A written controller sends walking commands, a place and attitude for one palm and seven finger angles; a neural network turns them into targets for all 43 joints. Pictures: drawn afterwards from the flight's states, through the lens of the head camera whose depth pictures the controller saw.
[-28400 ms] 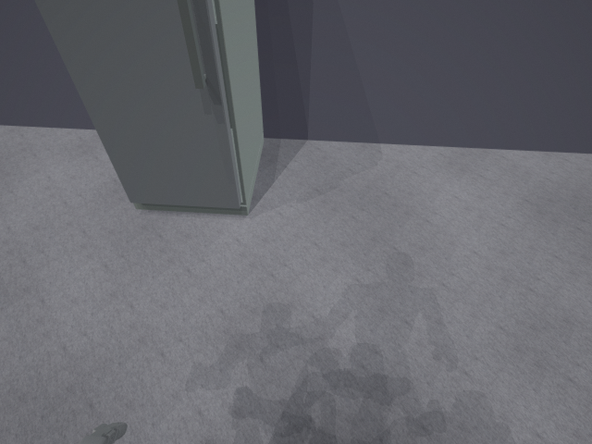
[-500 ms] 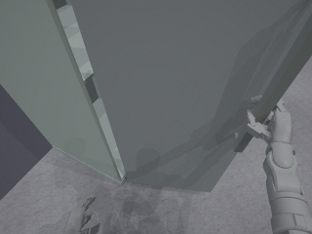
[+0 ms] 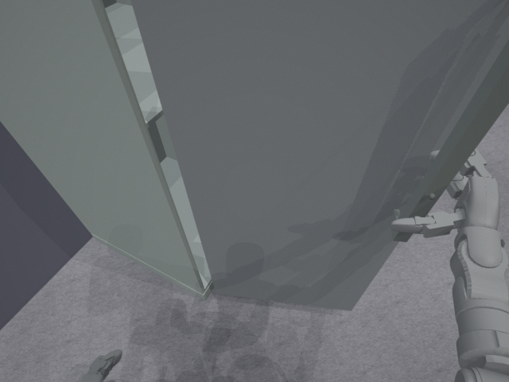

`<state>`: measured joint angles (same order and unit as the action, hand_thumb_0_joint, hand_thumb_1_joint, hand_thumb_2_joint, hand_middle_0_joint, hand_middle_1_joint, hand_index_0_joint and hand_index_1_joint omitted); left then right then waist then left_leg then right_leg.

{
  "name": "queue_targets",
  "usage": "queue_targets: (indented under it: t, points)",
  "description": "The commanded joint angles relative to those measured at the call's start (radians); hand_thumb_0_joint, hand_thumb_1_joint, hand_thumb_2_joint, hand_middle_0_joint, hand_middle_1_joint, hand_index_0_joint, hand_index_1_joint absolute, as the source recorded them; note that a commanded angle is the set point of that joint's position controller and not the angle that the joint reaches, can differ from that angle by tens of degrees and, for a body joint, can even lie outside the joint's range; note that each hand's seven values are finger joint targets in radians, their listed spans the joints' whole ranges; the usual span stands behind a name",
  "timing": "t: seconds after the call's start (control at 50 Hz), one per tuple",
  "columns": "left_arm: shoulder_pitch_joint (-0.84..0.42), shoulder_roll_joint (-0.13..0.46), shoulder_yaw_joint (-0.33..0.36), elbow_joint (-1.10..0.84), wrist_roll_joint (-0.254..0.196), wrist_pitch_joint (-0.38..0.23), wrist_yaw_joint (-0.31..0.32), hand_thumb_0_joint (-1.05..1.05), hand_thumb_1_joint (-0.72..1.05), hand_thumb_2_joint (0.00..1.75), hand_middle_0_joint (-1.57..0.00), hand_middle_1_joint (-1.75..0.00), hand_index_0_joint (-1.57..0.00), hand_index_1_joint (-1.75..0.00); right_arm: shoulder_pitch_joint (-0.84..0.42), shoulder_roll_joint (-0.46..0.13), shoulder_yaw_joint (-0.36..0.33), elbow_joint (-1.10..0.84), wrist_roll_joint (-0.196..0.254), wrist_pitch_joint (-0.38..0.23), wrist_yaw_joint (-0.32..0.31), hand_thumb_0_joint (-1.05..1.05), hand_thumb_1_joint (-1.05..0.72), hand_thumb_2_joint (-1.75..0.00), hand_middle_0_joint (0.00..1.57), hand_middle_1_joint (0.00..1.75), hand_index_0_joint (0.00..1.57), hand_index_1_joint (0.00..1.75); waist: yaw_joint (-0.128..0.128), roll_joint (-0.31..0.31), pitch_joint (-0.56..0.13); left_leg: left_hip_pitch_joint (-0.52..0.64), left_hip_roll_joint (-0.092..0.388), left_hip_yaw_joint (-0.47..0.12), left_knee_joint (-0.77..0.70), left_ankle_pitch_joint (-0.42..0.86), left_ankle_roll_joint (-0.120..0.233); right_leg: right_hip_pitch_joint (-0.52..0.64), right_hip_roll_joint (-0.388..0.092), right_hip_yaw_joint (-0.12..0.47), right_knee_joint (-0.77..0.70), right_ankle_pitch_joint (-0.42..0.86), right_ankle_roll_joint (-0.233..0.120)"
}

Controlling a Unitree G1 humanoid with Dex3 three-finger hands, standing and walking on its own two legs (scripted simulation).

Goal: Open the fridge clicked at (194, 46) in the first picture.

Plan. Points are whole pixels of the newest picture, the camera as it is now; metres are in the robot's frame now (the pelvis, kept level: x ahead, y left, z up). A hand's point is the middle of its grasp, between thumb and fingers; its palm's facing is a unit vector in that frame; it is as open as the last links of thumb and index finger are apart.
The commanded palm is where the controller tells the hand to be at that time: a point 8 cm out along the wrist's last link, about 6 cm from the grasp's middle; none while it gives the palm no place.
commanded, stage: loosen the grip on the handle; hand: right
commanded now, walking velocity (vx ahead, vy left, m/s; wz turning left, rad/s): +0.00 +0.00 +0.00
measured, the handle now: (449, 142) +0.44 -0.24 +0.17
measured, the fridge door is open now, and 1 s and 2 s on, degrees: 70 70 70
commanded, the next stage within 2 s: slip the hand off the handle in 0.12 s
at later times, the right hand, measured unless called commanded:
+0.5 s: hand (460, 203) +0.39 -0.28 +0.09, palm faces +0.26 +0.95 -0.19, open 14.7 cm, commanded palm +0.35 -0.31 +0.10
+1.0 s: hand (497, 228) +0.35 -0.31 +0.09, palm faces +0.24 +0.95 -0.18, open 14.7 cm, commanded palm +0.30 -0.35 +0.10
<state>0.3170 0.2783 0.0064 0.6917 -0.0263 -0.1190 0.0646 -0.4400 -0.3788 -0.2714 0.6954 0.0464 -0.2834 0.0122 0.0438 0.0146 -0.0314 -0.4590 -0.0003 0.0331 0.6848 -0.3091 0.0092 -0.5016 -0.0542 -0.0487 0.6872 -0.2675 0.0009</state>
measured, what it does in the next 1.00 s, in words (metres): stands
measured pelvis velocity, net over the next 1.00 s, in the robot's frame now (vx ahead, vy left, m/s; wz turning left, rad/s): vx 0.02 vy -0.01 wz -0.02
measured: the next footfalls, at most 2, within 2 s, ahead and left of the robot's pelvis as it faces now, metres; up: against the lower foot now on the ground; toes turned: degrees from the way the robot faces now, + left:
none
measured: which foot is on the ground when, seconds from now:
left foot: down 0.00-1.00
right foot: down 0.00-1.00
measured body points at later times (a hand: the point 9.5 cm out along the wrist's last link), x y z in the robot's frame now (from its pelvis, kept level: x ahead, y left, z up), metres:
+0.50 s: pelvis +0.03 -0.01 +0.00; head +0.06 -0.02 +0.44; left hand +0.18 +0.23 -0.10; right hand +0.37 -0.33 +0.10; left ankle +0.03 +0.11 -0.72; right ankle +0.05 -0.12 -0.72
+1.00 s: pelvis +0.02 -0.01 -0.01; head +0.05 -0.02 +0.44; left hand +0.15 +0.25 -0.11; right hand +0.33 -0.36 +0.10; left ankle +0.03 +0.11 -0.72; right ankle +0.05 -0.12 -0.72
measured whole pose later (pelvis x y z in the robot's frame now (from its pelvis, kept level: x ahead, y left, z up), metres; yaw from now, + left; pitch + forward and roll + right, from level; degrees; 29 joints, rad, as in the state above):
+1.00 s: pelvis +0.02 -0.01 -0.01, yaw -1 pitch +7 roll +2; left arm 0.31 0.27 -0.01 0.63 -0.04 -0.09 0.07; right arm -0.20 -0.46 -0.42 0.52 0.18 -0.27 0.26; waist 0.00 -0.02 -0.08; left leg -0.49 0.01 0.05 0.74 -0.37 -0.01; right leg -0.57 -0.05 -0.03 0.78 -0.35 -0.01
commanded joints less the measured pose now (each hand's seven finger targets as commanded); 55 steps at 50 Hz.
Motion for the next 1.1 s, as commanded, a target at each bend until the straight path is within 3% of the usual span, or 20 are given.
queue_targets:
  t: [0.0,0.04,0.16,0.18,0.2,0.22,0.24,0.28,0.38,0.42,0.52,0.56,0.64,0.72,0.78,0.82,0.88,0.92,1.02,1.08]
  points:
    - [-0.046,0.133,0.047,-0.140,0.005,-0.053,0.007,0.00,0.90,0.90,-0.20,-0.30,-0.20,-0.30,-0.352,-0.228,-0.058,-0.281,0.022,-0.085,0.004,0.00,0.55,-0.20,0.26,1.17,0.26,1.17,-0.024,-0.053,-0.298,0.066,-0.008,-0.029,-0.127,0.089,0.007,0.162,0.053,0.009,-0.073,0.063,-0.039]
    - [-0.035,0.131,0.053,-0.143,0.009,-0.051,0.002,0.00,0.90,0.90,-0.20,-0.30,-0.20,-0.30,-0.281,-0.219,-0.072,-0.313,0.032,-0.083,0.008,0.00,0.55,-0.20,0.25,1.15,0.25,1.15,-0.038,-0.045,-0.344,0.090,-0.013,-0.021,-0.104,0.172,0.007,0.181,0.054,0.010,-0.061,0.132,-0.037]
    - [-0.034,0.124,0.052,-0.146,0.004,-0.047,-0.006,0.00,0.90,0.90,-0.20,-0.30,-0.20,-0.30,-0.267,-0.127,0.004,-0.383,0.032,-0.054,0.009,0.00,0.55,-0.20,0.25,1.15,0.25,1.15,-0.017,-0.063,-0.321,0.025,-0.021,0.005,-0.079,0.191,0.006,0.221,0.041,0.033,-0.047,0.178,-0.030]
    - [-0.032,0.125,0.050,-0.142,0.005,-0.046,-0.004,0.00,0.90,0.90,-0.20,-0.30,-0.20,-0.30,-0.273,-0.131,0.003,-0.382,0.030,-0.048,0.003,0.00,0.55,-0.20,0.25,1.15,0.25,1.15,-0.009,-0.044,-0.301,0.019,-0.022,0.007,-0.080,0.194,0.007,0.218,0.039,0.036,-0.043,0.182,-0.035]
    - [-0.013,0.144,0.052,-0.125,0.008,-0.033,0.002,0.00,0.90,0.90,-0.20,-0.30,-0.20,-0.30,-0.191,-0.303,-0.161,-0.265,0.013,-0.038,-0.006,0.00,0.55,-0.20,0.25,1.15,0.25,1.15,-0.038,0.007,-0.270,0.031,-0.020,0.002,-0.077,0.181,0.008,0.158,0.039,0.040,-0.046,0.159,-0.032]
    - [-0.032,0.131,0.041,-0.146,0.010,-0.024,0.000,0.00,0.90,0.90,-0.20,-0.30,-0.20,-0.30,-0.200,-0.242,-0.103,-0.311,0.013,-0.039,0.003,0.00,0.55,-0.20,0.25,1.15,0.25,1.15,-0.038,-0.008,-0.286,0.049,-0.017,0.002,-0.069,0.196,0.005,0.150,0.048,0.034,-0.050,0.164,-0.034]
    - [-0.040,0.125,0.042,-0.156,0.006,-0.023,0.000,0.00,0.90,0.90,-0.20,-0.30,-0.20,-0.30,-0.208,-0.229,-0.101,-0.334,0.020,-0.042,0.013,0.00,0.55,-0.20,0.25,1.15,0.25,1.15,-0.043,-0.013,-0.306,0.056,-0.016,0.002,-0.068,0.203,0.006,0.160,0.047,0.031,-0.048,0.170,-0.033]
    - [-0.041,0.122,0.042,-0.159,0.009,-0.017,0.003,0.00,0.90,0.90,-0.20,-0.30,-0.20,-0.30,-0.194,-0.261,-0.131,-0.358,0.024,-0.046,0.023,0.00,0.55,-0.20,0.25,1.15,0.25,1.15,-0.051,-0.055,-0.324,0.071,-0.019,0.002,-0.055,0.241,0.011,0.175,0.045,0.032,-0.036,0.220,-0.032]
    - [-0.037,0.119,0.041,-0.162,0.005,-0.018,0.003,0.00,0.90,0.90,-0.20,-0.30,-0.20,-0.30,-0.229,-0.201,-0.068,-0.384,0.035,-0.049,0.059,0.00,0.55,-0.20,0.25,1.15,0.25,1.15,-0.021,-0.068,-0.317,0.018,-0.028,0.013,-0.046,0.235,0.012,0.213,0.036,0.050,-0.019,0.251,-0.029]
    - [-0.036,0.121,0.043,-0.166,0.003,-0.021,0.002,0.00,0.90,0.90,-0.20,-0.30,-0.20,-0.30,-0.208,-0.192,-0.059,-0.404,0.041,-0.053,0.074,0.00,0.55,-0.20,0.25,1.15,0.25,1.15,-0.029,-0.092,-0.343,0.013,-0.029,0.014,-0.040,0.238,0.014,0.237,0.035,0.058,-0.017,0.275,-0.024]
    - [-0.033,0.129,0.043,-0.166,0.002,-0.016,0.003,0.00,0.90,0.90,-0.20,-0.30,-0.20,-0.30,-0.145,-0.241,-0.112,-0.386,0.057,-0.034,0.094,0.00,0.55,-0.20,0.25,1.15,0.25,1.15,-0.043,-0.079,-0.333,0.020,-0.029,0.016,-0.040,0.237,0.014,0.212,0.040,0.060,-0.015,0.265,-0.022]
    - [-0.041,0.129,0.039,-0.163,-0.001,-0.012,0.009,0.00,0.90,0.90,-0.20,-0.30,-0.20,-0.30,-0.193,-0.253,-0.116,-0.376,0.060,-0.030,0.102,0.00,0.55,-0.20,0.25,1.15,0.25,1.15,-0.028,-0.060,-0.294,0.010,-0.028,0.017,-0.045,0.217,0.012,0.185,0.041,0.059,-0.023,0.223,-0.023]
    - [-0.037,0.130,0.039,-0.172,0.003,-0.011,0.010,0.00,0.90,0.90,-0.20,-0.30,-0.20,-0.30,-0.168,-0.312,-0.171,-0.408,0.065,-0.049,0.116,0.00,0.55,-0.20,0.25,1.15,0.25,1.15,-0.048,-0.110,-0.349,0.033,-0.030,0.011,-0.035,0.235,0.016,0.203,0.046,0.057,-0.013,0.251,-0.024]
    - [-0.035,0.134,0.037,-0.170,-0.001,-0.005,0.016,0.00,0.90,0.90,-0.20,-0.30,-0.20,-0.30,-0.127,-0.370,-0.232,-0.356,0.088,-0.060,0.155,0.00,0.55,-0.20,0.25,1.15,0.25,1.15,-0.049,-0.087,-0.313,0.043,-0.033,0.005,-0.039,0.236,0.014,0.153,0.047,0.047,-0.009,0.222,-0.030]
    - [-0.032,0.139,0.036,-0.172,-0.005,-0.005,0.024,0.00,0.90,0.90,-0.20,-0.30,-0.20,-0.30,-0.170,-0.370,-0.224,-0.328,0.107,-0.056,0.194,0.00,0.55,-0.20,0.25,1.15,0.25,1.15,-0.032,-0.079,-0.289,0.019,-0.034,0.004,-0.048,0.194,0.012,0.137,0.050,0.045,-0.007,0.171,-0.035]
    - [-0.034,0.139,0.038,-0.185,-0.008,-0.009,0.022,0.00,0.90,0.90,-0.20,-0.30,-0.20,-0.30,-0.090,-0.345,-0.214,-0.324,0.123,-0.052,0.223,0.00,0.55,-0.20,0.25,1.15,0.25,1.15,-0.047,-0.079,-0.300,0.024,-0.033,0.003,-0.051,0.185,0.011,0.135,0.052,0.043,-0.011,0.156,-0.035]
    - [-0.036,0.137,0.037,-0.197,-0.011,-0.018,0.021,0.00,0.90,0.90,-0.20,-0.30,-0.20,-0.30,-0.058,-0.313,-0.187,-0.360,0.143,-0.051,0.244,0.00,0.55,-0.20,0.25,1.15,0.25,1.15,-0.045,-0.096,-0.289,0.007,-0.036,0.008,-0.049,0.162,0.014,0.140,0.052,0.049,-0.007,0.144,-0.036]
    - [-0.042,0.141,0.039,-0.207,-0.010,-0.022,0.019,0.00,0.90,0.90,-0.20,-0.30,-0.20,-0.30,0.010,-0.337,-0.225,-0.379,0.155,-0.052,0.243,0.00,0.55,-0.20,0.25,1.15,0.25,1.15,-0.062,-0.065,-0.301,0.016,-0.035,0.005,-0.048,0.150,0.011,0.126,0.054,0.049,-0.010,0.127,-0.036]
    - [-0.073,0.133,0.031,-0.218,-0.008,-0.040,0.021,0.00,0.90,0.90,-0.20,-0.30,-0.20,-0.30,0.031,-0.314,-0.208,-0.483,0.159,-0.066,0.214,0.00,0.55,-0.20,0.25,1.15,0.25,1.15,-0.056,-0.093,-0.265,-0.012,-0.035,0.008,-0.051,0.078,0.010,0.123,0.054,0.059,-0.022,0.068,-0.035]
    - [-0.086,0.131,0.030,-0.229,-0.004,-0.053,0.023,0.00,0.90,0.90,-0.20,-0.30,-0.20,-0.30,0.106,-0.330,-0.226,-0.557,0.155,-0.074,0.197,0.00,0.55,-0.20,0.25,1.15,0.25,1.15,-0.072,-0.117,-0.281,0.007,-0.037,0.014,-0.041,0.069,0.016,0.131,0.052,0.065,-0.025,0.075,-0.033]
